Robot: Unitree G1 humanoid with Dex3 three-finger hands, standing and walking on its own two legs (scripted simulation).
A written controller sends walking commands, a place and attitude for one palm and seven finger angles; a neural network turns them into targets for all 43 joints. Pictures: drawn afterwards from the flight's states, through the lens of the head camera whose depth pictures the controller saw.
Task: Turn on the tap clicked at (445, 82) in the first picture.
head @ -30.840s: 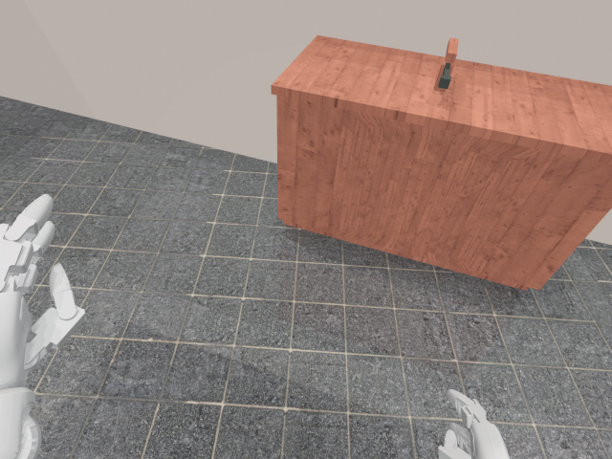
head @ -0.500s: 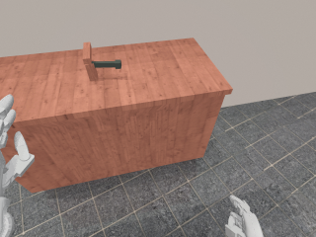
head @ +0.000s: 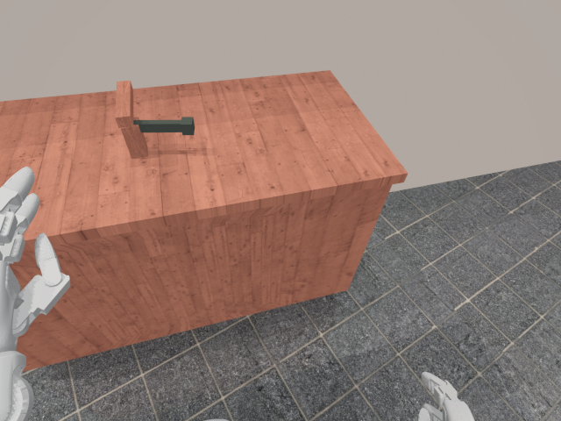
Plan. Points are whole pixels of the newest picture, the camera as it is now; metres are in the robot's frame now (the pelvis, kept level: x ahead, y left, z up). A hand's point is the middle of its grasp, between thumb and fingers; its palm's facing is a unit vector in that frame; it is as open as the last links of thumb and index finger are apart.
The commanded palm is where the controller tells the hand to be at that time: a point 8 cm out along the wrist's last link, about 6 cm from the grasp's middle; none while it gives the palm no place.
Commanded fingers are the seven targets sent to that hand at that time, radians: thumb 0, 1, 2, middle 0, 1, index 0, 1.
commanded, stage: take the last steps up to it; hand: left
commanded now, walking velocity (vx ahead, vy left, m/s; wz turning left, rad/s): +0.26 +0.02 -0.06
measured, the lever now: (187, 126) +0.68 +0.25 +0.02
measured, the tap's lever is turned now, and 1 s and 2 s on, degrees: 79 79 79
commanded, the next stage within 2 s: come to a stop and stand still in 0.42 s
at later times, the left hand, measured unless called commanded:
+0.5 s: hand (140, 194) +0.34 +0.20 +0.16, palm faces +0.35 -0.85 -0.40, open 7.4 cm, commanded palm +0.28 +0.25 +0.18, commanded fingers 0.00 0.90 0.90 -0.20 -0.30 -0.20 -0.30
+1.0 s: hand (161, 168) +0.39 +0.19 +0.16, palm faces +0.36 -0.82 -0.46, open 7.4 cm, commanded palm +0.33 +0.23 +0.18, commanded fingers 0.00 0.90 0.90 -0.20 -0.30 -0.20 -0.30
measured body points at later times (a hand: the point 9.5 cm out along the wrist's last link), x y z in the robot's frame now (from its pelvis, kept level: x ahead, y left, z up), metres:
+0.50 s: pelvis +0.11 -0.02 +0.00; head +0.14 -0.02 +0.45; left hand +0.31 +0.25 +0.18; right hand +0.26 -0.28 -0.10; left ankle +0.14 +0.11 -0.71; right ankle +0.14 -0.12 -0.73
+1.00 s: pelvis +0.17 -0.05 +0.00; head +0.20 -0.06 +0.45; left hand +0.36 +0.23 +0.19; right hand +0.35 -0.28 -0.08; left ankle +0.18 +0.09 -0.73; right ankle +0.17 -0.12 -0.73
